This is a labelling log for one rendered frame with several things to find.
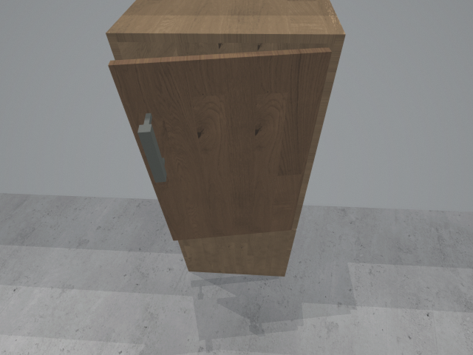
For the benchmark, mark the cupboard door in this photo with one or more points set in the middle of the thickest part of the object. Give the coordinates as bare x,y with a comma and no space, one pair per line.
235,131

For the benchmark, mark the handle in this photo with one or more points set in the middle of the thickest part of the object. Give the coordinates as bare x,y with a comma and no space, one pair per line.
151,149

